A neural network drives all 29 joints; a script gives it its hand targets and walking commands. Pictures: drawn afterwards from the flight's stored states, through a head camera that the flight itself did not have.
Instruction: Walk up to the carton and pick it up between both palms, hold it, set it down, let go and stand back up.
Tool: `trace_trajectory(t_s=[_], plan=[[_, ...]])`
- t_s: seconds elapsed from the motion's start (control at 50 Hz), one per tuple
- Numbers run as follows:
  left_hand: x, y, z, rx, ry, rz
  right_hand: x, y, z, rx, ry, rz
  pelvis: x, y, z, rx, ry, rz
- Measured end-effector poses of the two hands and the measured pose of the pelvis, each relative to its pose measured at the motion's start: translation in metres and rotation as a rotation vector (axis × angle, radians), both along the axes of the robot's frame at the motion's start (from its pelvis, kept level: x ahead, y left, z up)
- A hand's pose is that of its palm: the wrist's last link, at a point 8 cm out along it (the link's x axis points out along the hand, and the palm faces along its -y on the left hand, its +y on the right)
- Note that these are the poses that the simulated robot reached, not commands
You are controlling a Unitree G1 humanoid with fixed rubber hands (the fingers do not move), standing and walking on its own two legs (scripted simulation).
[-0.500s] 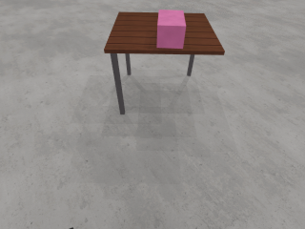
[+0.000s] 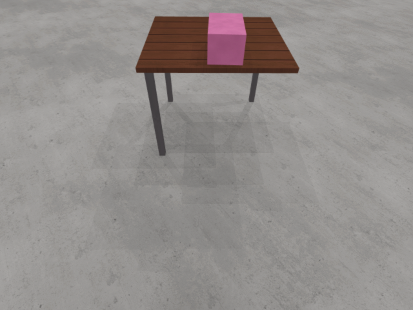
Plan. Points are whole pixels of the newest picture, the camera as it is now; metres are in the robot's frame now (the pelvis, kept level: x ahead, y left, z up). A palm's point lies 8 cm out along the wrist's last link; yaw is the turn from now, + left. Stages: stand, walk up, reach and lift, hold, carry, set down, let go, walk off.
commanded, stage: stand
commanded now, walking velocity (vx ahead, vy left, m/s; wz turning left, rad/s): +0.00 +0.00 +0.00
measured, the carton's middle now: (225, 38) +1.39 -0.08 -0.04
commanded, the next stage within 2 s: none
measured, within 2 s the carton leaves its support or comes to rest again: neither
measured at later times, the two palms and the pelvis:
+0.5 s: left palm out of the picture +0.09 +0.25 -0.10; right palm out of the picture +0.06 -0.26 -0.11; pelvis +0.00 +0.00 +0.00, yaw -1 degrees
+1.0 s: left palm out of the picture +0.09 +0.26 -0.11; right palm out of the picture +0.05 -0.26 -0.11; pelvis +0.00 +0.00 +0.00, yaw -2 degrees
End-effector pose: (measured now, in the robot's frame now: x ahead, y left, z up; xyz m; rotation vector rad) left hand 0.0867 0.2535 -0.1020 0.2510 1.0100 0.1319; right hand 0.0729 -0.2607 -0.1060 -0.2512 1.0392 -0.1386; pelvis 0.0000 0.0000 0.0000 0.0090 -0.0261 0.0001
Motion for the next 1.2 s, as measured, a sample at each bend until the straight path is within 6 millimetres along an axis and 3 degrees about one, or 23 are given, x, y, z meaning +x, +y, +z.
trace_trajectory(t_s=[1.2], plan=[[0.000,0.002,-0.005,0.012,0.061,-0.028,-0.032,-0.004,-0.005,-0.007,0.075,-0.074,0.004,0.003,0.002,0.003,0.001,-0.046]])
